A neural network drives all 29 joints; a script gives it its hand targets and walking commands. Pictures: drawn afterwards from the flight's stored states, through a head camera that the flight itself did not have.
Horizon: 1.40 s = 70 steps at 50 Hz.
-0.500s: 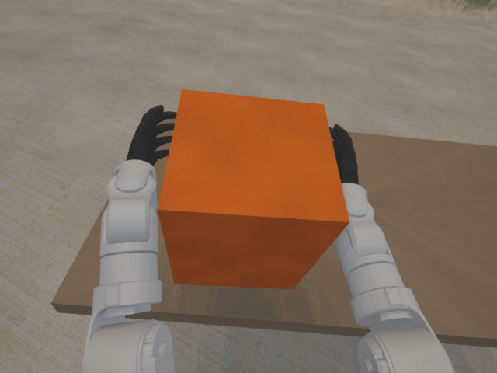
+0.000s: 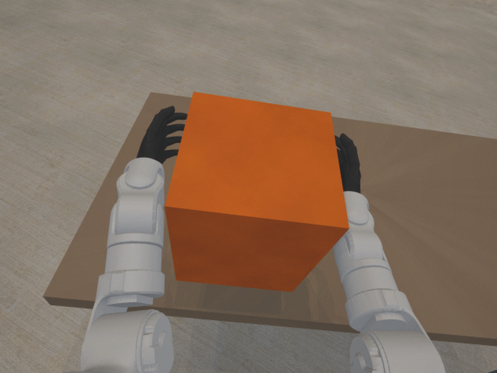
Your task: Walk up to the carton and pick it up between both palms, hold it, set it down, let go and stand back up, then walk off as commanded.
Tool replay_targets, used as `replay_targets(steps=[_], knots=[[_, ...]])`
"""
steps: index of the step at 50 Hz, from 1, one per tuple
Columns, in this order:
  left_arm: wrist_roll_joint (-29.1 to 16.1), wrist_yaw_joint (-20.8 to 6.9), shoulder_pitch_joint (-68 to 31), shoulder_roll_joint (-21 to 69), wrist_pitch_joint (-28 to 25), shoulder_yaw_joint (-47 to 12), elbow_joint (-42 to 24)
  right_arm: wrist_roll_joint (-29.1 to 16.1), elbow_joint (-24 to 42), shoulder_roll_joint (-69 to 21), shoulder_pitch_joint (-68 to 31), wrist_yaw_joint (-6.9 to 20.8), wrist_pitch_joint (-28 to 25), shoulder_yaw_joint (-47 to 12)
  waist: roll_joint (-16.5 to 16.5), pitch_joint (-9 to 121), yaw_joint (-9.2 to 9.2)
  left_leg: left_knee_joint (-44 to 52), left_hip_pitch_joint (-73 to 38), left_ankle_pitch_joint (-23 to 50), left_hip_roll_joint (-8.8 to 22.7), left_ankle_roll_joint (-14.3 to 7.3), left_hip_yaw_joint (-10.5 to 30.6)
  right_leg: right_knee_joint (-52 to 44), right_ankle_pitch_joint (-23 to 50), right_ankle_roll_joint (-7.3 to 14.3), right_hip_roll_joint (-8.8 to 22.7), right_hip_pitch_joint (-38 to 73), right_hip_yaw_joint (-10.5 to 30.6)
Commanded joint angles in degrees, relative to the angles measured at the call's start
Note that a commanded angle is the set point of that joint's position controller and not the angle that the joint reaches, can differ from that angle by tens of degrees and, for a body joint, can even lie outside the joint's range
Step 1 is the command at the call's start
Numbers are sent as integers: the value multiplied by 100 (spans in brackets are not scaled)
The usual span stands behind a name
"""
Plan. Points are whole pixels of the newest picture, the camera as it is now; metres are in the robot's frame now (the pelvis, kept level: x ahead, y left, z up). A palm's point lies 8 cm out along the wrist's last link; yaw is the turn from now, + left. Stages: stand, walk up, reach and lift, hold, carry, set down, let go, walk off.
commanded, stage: set down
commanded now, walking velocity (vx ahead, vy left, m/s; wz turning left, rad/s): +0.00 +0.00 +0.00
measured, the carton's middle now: (248, 202) +0.36 +0.00 +0.10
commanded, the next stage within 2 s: none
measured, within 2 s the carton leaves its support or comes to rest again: neither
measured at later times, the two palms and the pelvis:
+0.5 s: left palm (154, 174) +0.38 +0.15 +0.14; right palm (343, 200) +0.35 -0.15 +0.13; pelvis -0.01 +0.00 +0.00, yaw +0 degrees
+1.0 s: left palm (166, 169) +0.42 +0.14 +0.11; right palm (337, 200) +0.38 -0.16 +0.10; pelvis +0.02 +0.00 +0.00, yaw +0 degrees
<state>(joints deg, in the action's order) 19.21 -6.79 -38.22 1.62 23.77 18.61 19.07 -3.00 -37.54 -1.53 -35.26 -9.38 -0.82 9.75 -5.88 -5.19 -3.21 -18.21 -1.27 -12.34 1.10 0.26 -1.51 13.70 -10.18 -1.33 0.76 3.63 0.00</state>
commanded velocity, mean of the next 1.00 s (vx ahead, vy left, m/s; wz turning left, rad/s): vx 0.00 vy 0.00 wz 0.00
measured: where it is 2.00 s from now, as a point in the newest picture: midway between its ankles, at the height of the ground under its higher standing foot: outside the picture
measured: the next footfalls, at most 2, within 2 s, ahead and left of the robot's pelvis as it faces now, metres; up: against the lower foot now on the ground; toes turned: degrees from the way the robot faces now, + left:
none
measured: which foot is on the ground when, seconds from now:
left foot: down 0.00-1.00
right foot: down 0.00-1.00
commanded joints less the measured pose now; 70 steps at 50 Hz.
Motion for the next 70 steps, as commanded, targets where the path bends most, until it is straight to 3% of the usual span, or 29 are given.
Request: replay_targets(steps=[1,7,13,17,22,25,28,32,37,51,58,62,66,70], knots=[[-323,-634,-2005,2443,-261,-1959,-46,159,1384,-2288,-3056,523,-423,-2211,816,1935,22,-300,-746,3511,-268,388,-429,215,2733,-99,-381,718,-637],[-398,-687,-1800,2484,-280,-2040,-227,58,1417,-2465,-2726,418,-461,-2467,701,1912,-25,-380,-546,3775,-315,385,-439,353,3471,-140,-331,845,-593],[-533,-728,-2023,2550,-454,-2164,-122,118,1612,-2607,-2894,374,-551,-2519,549,2066,-32,-342,-352,3490,-322,341,-440,362,3487,-175,-282,896,-581],[-430,-787,-2222,2483,-573,-1937,351,331,1329,-2599,-2912,403,-525,-2233,461,1810,7,-154,-150,2842,-316,255,-472,248,2992,-182,-237,817,-565],[-166,-945,-2584,2283,-626,-1398,1140,702,760,-2546,-2807,469,-389,-1580,363,1098,34,304,260,1391,-310,62,-567,10,1699,-172,-189,538,-564],[-103,-974,-2905,2239,-730,-1233,1353,882,617,-2613,-2941,516,-349,-1250,435,907,67,529,407,777,-280,11,-610,-92,836,-165,-199,283,-571],[-123,-906,-3196,2268,-914,-1222,1487,1036,675,-2686,-3286,588,-416,-1034,604,1083,104,589,522,601,-255,36,-616,-61,539,-135,-215,209,-570],[-158,-787,-3457,2263,-1153,-1215,1598,1200,643,-2774,-3496,694,-481,-883,750,1409,172,545,592,769,-236,77,-613,11,628,-109,-218,249,-561],[-84,-763,-3303,2213,-1253,-1025,1818,1303,532,-2852,-3228,739,-461,-854,674,1508,227,446,616,1155,-241,73,-626,91,1153,-142,-211,424,-518],[-132,-757,-2320,2468,-1316,-1272,1400,1166,504,-3123,-2430,548,-871,-1581,727,2116,198,-285,368,3357,-257,257,-548,585,3716,-175,-215,705,-463],[-202,-695,-2142,2572,-1414,-1422,1363,1249,271,-3156,-2357,480,-1192,-1659,854,2348,191,-530,-8,4079,-173,299,-459,607,3795,-134,-229,82,-547],[-223,-680,-2131,2556,-1540,-1431,1532,1323,235,-3191,-2394,458,-1373,-1663,749,2515,219,-557,120,4008,-165,273,-476,604,3847,-116,-216,125,-532],[-210,-690,-2164,2455,-1697,-1345,1793,1375,245,-3202,-2416,469,-1471,-1647,572,2606,283,-423,636,3428,-203,204,-545,652,3969,-130,-167,621,-454],[-146,-720,-2282,2350,-1798,-1158,2082,1494,115,-3167,-2374,514,-1445,-1452,469,2408,323,-212,806,2777,-198,111,-578,568,3496,-146,-131,663,-439]])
